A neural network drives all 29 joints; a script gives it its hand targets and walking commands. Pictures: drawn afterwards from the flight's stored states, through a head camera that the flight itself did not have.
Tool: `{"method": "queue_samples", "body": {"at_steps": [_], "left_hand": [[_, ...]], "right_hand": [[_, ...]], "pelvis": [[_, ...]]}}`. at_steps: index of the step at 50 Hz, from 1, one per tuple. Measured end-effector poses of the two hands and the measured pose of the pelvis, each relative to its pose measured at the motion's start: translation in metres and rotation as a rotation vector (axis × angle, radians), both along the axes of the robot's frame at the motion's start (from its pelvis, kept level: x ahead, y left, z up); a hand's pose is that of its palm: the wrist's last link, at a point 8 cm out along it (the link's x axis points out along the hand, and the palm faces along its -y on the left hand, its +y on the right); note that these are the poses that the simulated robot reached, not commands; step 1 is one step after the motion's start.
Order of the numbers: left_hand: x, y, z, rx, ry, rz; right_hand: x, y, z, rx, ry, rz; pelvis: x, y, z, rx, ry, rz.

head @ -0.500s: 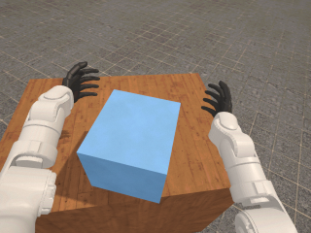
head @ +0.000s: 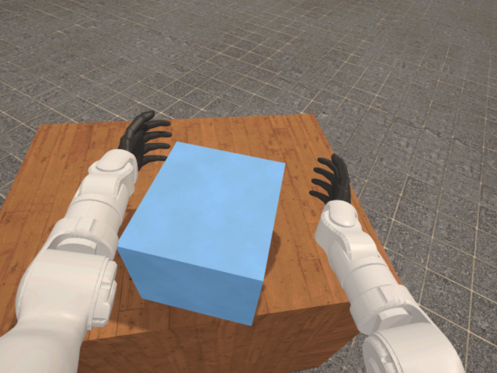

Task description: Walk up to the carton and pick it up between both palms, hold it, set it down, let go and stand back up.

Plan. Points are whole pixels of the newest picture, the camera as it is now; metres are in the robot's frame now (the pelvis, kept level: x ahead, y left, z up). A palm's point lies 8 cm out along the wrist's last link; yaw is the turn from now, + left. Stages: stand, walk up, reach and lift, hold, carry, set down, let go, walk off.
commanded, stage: reach and lift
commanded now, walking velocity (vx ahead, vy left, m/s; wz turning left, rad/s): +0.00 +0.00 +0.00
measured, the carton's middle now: (213, 231) +0.39 +0.02 +0.01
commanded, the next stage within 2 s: none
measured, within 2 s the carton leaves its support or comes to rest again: neither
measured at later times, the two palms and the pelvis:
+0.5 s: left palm (134, 171) +0.47 +0.14 +0.09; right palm (322, 205) +0.37 -0.17 +0.08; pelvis -0.01 +0.01 -0.01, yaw +0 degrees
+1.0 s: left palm (135, 170) +0.47 +0.14 +0.09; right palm (306, 209) +0.37 -0.14 +0.06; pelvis -0.01 +0.01 -0.01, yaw +0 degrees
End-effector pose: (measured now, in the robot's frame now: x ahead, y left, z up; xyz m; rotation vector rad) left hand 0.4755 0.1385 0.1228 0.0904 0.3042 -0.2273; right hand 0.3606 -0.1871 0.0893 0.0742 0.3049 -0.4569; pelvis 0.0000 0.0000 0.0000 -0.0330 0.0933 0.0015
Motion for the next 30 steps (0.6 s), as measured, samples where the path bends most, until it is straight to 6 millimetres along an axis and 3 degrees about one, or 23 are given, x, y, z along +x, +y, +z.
{"method": "queue_samples", "body": {"at_steps": [5,9,21,30], "left_hand": [[-0.012,0.005,-0.034,0.020,0.067,0.021],[-0.010,0.008,-0.031,0.011,0.015,0.037],[-0.009,0.002,-0.030,0.025,0.011,0.017],[-0.008,0.001,-0.029,0.029,-0.003,0.012]], "right_hand": [[-0.009,0.003,-0.024,0.004,0.020,-0.024],[-0.009,0.002,-0.027,-0.004,-0.011,-0.039],[0.004,0.010,-0.009,-0.034,-0.022,-0.030],[0.009,0.033,-0.022,0.003,-0.001,-0.011]], "pelvis": [[-0.004,0.001,-0.003,-0.007,0.040,0.006],[-0.008,0.003,-0.007,-0.013,0.078,0.004],[-0.014,0.010,-0.012,-0.024,0.116,-0.002],[-0.012,0.014,-0.013,-0.034,0.133,0.003]]}}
